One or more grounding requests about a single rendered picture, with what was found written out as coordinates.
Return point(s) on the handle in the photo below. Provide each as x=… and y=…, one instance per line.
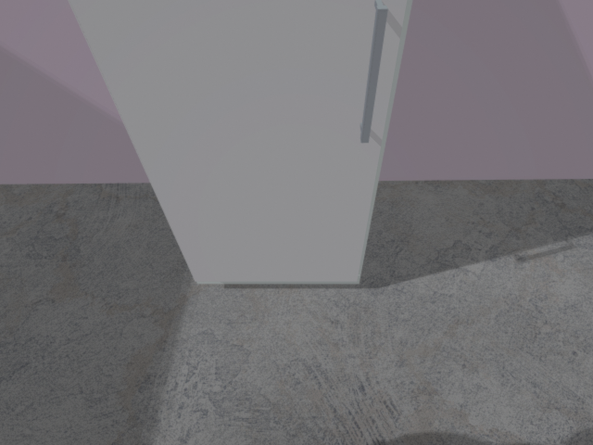
x=375, y=59

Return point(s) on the fridge door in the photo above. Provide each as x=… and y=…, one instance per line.
x=245, y=115

